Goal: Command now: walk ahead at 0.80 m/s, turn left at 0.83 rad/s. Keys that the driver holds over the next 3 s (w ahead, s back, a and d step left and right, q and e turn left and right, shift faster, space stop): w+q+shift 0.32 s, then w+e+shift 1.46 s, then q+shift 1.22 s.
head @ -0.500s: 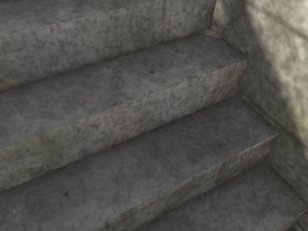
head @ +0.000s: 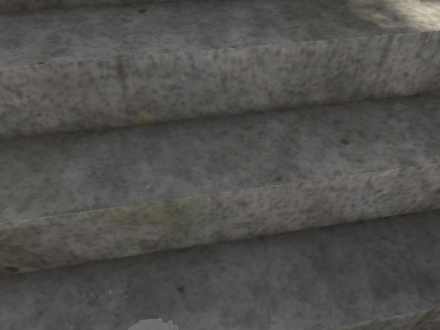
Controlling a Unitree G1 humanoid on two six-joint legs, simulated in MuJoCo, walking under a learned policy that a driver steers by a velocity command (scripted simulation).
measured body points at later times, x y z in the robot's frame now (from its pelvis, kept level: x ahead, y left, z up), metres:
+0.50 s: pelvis +0.27 +0.20 +0.20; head +0.30 +0.24 +0.65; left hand +0.53 +0.39 +0.19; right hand +0.28 -0.04 +0.07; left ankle +0.16 +0.15 -0.54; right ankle +0.44 +0.19 -0.25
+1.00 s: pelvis +0.60 +0.38 +0.48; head +0.61 +0.38 +0.93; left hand +0.65 +0.64 +0.35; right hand +0.86 +0.22 +0.43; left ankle +0.64 +0.50 -0.17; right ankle +0.49 +0.26 -0.06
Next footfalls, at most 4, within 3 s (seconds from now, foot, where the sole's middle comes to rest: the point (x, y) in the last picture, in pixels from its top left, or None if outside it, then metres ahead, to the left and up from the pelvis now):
0.14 left None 0.19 0.16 -0.59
0.58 right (100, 316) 0.44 0.27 -0.40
0.90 left None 0.68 0.51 -0.21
1.30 right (83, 32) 0.95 0.32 -0.02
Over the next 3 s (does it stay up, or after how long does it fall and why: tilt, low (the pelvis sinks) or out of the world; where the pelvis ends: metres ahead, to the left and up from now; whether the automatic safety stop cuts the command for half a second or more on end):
stays up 1.33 -0.03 1.07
